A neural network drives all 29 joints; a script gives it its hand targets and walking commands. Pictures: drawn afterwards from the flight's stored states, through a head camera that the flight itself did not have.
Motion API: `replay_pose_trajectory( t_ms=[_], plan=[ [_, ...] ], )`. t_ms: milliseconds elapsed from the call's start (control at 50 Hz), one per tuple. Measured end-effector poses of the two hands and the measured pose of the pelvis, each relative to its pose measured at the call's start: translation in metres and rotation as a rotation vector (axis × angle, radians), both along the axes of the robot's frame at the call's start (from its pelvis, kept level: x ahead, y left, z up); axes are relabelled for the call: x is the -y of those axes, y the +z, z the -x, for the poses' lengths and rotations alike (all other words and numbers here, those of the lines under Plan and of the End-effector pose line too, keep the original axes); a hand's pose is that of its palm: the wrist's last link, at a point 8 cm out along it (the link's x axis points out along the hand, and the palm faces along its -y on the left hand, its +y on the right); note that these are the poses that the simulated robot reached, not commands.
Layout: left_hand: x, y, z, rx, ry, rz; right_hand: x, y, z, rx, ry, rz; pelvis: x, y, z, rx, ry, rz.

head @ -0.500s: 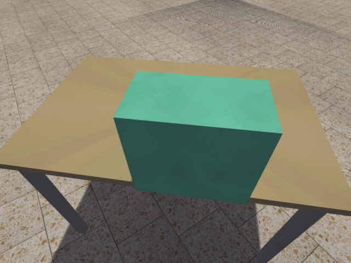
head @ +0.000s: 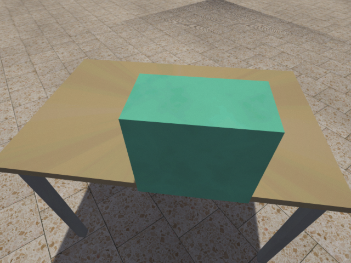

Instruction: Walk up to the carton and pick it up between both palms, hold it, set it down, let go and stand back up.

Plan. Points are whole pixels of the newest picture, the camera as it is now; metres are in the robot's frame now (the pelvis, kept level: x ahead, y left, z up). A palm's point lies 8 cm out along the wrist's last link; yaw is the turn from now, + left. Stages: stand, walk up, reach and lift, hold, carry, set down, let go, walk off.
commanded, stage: stand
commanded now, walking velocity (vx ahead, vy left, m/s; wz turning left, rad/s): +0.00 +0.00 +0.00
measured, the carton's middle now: (196, 141) +0.41 -0.02 +0.07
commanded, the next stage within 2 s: none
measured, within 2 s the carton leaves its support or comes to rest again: neither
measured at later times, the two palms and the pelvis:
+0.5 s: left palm out of the picture -0.09 +0.20 -0.14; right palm out of the picture -0.08 -0.21 -0.15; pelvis -0.04 +0.00 +0.00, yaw -1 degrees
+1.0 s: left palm out of the picture -0.09 +0.19 -0.15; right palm out of the picture -0.09 -0.22 -0.15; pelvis -0.05 -0.01 +0.00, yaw -1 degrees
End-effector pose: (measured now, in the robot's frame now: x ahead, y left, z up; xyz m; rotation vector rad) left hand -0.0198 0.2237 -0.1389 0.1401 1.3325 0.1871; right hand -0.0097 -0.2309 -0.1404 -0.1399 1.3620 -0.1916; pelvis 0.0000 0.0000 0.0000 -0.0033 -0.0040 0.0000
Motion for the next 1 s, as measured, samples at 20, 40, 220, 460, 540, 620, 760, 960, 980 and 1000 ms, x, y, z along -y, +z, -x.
replay_pose_trajectory(
  t_ms=[20, 40, 220, 460, 540, 620, 760, 960, 980, 1000],
  plan=[
    [0.001, -0.001, 0.005, -0.013, 0.002, 0.005, -0.002, 0.0, 0.004, -0.008, -0.002, -0.003, 0.0, 0.0, 0.002, 0.002, 0.0, 0.0],
    [0.003, -0.002, 0.01, -0.025, 0.003, 0.01, -0.004, -0.001, 0.008, -0.015, -0.005, -0.006, -0.001, 0.0, 0.003, 0.004, -0.001, 0.0],
    [0.013, -0.005, 0.046, -0.106, 0.011, 0.044, -0.019, -0.004, 0.041, -0.064, -0.02, -0.033, -0.004, 0.001, 0.019, 0.016, -0.005, 0.0],
    [0.019, -0.006, 0.072, -0.152, 0.009, 0.054, -0.024, -0.007, 0.065, -0.087, -0.03, -0.049, -0.004, 0.001, 0.036, 0.017, -0.008, -0.001],
    [0.022, -0.006, 0.077, -0.156, 0.007, 0.055, -0.023, -0.008, 0.069, -0.089, -0.031, -0.05, -0.003, 0.0, 0.039, 0.015, -0.01, -0.002],
    [0.024, -0.006, 0.079, -0.156, 0.005, 0.055, -0.021, -0.008, 0.073, -0.09, -0.032, -0.05, -0.001, 0.0, 0.042, 0.013, -0.011, -0.002],
    [0.028, -0.006, 0.079, -0.151, 0.002, 0.057, -0.017, -0.008, 0.078, -0.094, -0.034, -0.051, 0.003, 0.0, 0.045, 0.009, -0.012, -0.002],
    [0.031, -0.007, 0.072, -0.139, -0.002, 0.059, -0.015, -0.007, 0.082, -0.101, -0.036, -0.053, 0.007, 0.0, 0.046, 0.005, -0.014, -0.002],
    [0.032, -0.007, 0.071, -0.138, -0.002, 0.059, -0.015, -0.007, 0.082, -0.101, -0.036, -0.053, 0.007, 0.0, 0.045, 0.005, -0.014, -0.002],
    [0.032, -0.007, 0.071, -0.137, -0.002, 0.059, -0.015, -0.007, 0.082, -0.101, -0.037, -0.054, 0.007, 0.0, 0.045, 0.004, -0.015, -0.002]
  ],
)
